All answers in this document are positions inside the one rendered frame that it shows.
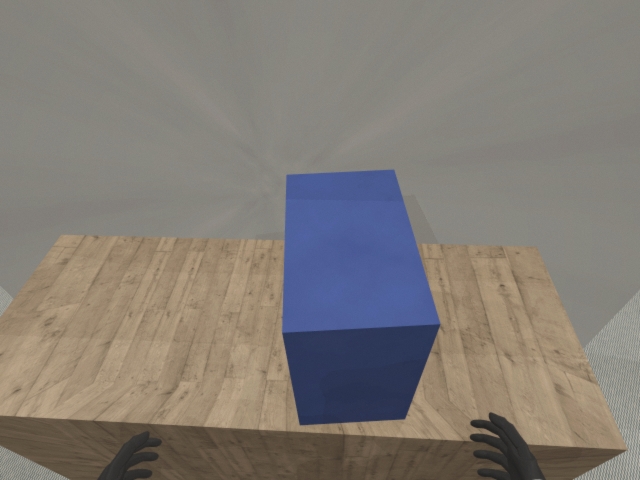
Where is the pedestal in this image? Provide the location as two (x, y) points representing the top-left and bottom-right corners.
(0, 235), (628, 480)

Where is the robot left hand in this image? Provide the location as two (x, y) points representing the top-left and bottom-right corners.
(97, 431), (162, 480)

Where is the carton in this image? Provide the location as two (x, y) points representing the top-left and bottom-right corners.
(282, 170), (441, 425)

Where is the robot right hand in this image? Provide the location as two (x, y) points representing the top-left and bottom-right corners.
(470, 412), (546, 480)

